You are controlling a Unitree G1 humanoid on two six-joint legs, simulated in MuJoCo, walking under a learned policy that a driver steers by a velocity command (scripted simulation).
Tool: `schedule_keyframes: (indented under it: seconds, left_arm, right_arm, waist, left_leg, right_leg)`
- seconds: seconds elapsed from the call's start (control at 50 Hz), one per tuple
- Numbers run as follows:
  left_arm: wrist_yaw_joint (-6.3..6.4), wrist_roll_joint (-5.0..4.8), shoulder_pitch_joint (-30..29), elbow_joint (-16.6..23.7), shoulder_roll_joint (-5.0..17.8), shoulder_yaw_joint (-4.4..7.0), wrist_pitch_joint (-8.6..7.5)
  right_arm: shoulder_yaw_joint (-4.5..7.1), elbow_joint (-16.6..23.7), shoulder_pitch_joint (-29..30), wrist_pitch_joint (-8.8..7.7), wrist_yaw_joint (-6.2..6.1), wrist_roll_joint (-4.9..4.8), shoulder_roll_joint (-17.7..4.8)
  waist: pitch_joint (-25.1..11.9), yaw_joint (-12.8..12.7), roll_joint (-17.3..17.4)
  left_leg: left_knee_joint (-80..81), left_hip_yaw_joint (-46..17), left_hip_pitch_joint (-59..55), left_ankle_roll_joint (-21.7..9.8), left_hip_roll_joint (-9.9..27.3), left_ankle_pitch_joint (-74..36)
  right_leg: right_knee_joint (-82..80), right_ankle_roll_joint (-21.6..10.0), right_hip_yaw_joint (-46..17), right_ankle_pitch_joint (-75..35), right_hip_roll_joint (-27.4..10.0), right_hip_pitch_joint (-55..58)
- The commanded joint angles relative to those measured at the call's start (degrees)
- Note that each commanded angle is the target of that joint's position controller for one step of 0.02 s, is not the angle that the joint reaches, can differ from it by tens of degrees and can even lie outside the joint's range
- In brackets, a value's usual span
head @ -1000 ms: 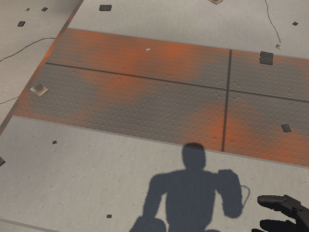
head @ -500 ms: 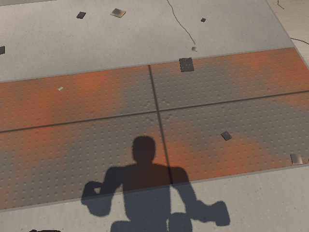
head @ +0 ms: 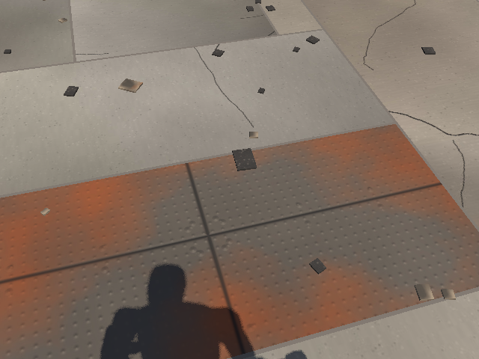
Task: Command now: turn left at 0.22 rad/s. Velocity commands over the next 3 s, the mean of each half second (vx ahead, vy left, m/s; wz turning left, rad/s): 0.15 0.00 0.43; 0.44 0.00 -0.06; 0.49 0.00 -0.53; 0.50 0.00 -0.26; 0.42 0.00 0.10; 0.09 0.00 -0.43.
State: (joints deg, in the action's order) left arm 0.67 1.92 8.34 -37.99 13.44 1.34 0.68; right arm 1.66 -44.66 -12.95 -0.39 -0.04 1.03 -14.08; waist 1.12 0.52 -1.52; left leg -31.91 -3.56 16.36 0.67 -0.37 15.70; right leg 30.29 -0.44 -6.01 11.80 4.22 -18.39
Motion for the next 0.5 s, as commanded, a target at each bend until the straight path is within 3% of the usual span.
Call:
schedule_keyframes:
  seconds: [0.02,0.14,0.18,0.2,0.22,0.24,0.26,0.28,0.3,0.34,0.4,0.46,0.5]
  left_arm:
    - [0.99,-0.23,-0.5,3.7,8.2,3.14,-0.16]
    - [0.99,-1.08,0.4,3.6,6.5,3.97,-1.12]
    - [0.74,-1.23,1.2,3.5,6.9,4.55,-1.3]
    - [0.61,-1.08,2.6,3.3,7.2,4.83,-1.36]
    - [0.58,-1.03,4.5,3.1,7.9,5.13,-1.36]
    - [0.64,-1.22,7.4,2.4,9.7,5.57,-1.48]
    - [0.73,-1.12,9.2,2.1,12.0,6.01,-2.16]
    - [1.15,-0.88,9.5,2.2,11.6,5.68,-3.01]
    - [1.63,-1.45,7.5,2.5,11.3,5.47,-3.52]
    - [1.92,-2.38,5.4,2.6,11.5,5.36,-3.74]
    - [1.32,-2.13,4.9,2.1,12.6,5.7,-3.89]
    - [0.09,-2.96,4.9,1.1,14.5,6.37,-4.09]
    - [-0.63,-3.65,4.3,0.4,14.4,6.37,-3.77]
  right_arm:
    - [2.74,5.8,5.8,-1.45,-0.14,-0.97,-11.8]
    - [3.73,8.4,3.3,0.37,-1.41,-1.93,-11.8]
    - [3.94,9.8,3.8,1.02,-1.51,-2.1,-11.5]
    - [3.8,10.3,3.7,1.26,-1.44,-2.21,-10.6]
    - [3.45,11.1,4.2,1.39,-1.28,-2.32,-9.1]
    - [3.03,11.9,4.7,1.32,-1.05,-2.51,-7.5]
    - [3.08,13.4,6.9,0.84,-0.67,-2.56,-8.0]
    - [3.81,13.9,8.3,0.46,-0.35,-2.39,-9.9]
    - [4.07,13.5,7.2,0.37,0.02,-2.41,-10.0]
    - [3.44,13.2,6.8,0.41,0.68,-2.35,-8.1]
    - [2.59,13.8,7.6,0.13,1.83,-2.23,-6.2]
    - [2.49,13.8,6.5,-0.13,2.41,-2.29,-6.6]
    - [3.04,12.5,2.4,-0.03,2.38,-2.45,-7.5]
  waist:
    - [-0.4,-2.4,11.1]
    - [-3.6,-0.5,8.5]
    - [-4.5,-0.6,5.9]
    - [-6.1,-1.2,3.4]
    - [-5.9,-2.0,-1.3]
    - [-4.9,-3.0,-8.2]
    - [-2.6,-4.3,-12.8]
    - [-0.9,-4.2,-7.8]
    - [0.1,-2.7,-4.1]
    - [0.7,-2.6,-4.1]
    - [-0.3,-3.2,-5.1]
    - [-1.1,-2.8,-5.7]
    - [-1.5,-0.3,-4.5]
  left_leg:
    - [12.3,-13.2,5.9,-5.5,8.4,-2.3]
    - [6.7,-17.3,1.4,-8.2,7.4,-13.0]
    - [4.2,-16.8,3.2,-7.4,5.5,-13.0]
    - [2.0,-14.8,5.4,-6.3,3.5,-5.9]
    - [-2.5,-10.7,11.0,-4.6,0.4,4.8]
    - [-10.6,-4.4,19.1,-3.1,-3.4,14.8]
    - [-23.6,-0.9,26.2,-2.1,-2.0,17.3]
    - [-31.7,-2.6,29.4,-1.8,1.5,16.4]
    - [-33.9,-3.2,29.8,-1.4,3.0,13.1]
    - [-31.5,-1.3,29.4,-0.4,4.9,8.3]
    - [-22.2,3.3,19.0,0.2,5.2,3.8]
    - [-12.1,6.4,9.2,-0.6,4.0,3.7]
    - [-5.3,9.3,2.1,-2.1,2.1,0.1]
  right_leg:
    - [-0.1,0.1,0.7,0.9,-2.7,6.9]
    - [1.7,0.1,3.5,-0.6,-2.6,4.7]
    - [0.6,-0.8,3.0,-2.4,-4.0,6.8]
    - [-1.7,-2.0,1.6,2.5,-5.6,9.4]
    - [-5.6,-4.5,-2.7,10.8,-9.1,12.8]
    - [-11.8,-9.2,-12.8,20.4,-16.7,16.7]
    - [-17.8,-14.7,-24.4,23.8,-26.5,17.4]
    - [-18.5,-16.4,-26.5,22.9,-28.8,15.8]
    - [-18.2,-14.8,-22.5,21.8,-27.1,14.8]
    - [-19.5,-11.2,-13.2,17.3,-23.2,14.5]
    - [-19.8,-8.8,-0.5,8.8,-18.9,9.1]
    - [-18.4,-8.3,4.9,7.9,-18.7,6.0]
    - [-14.5,-7.5,6.7,11.4,-19.7,3.9]
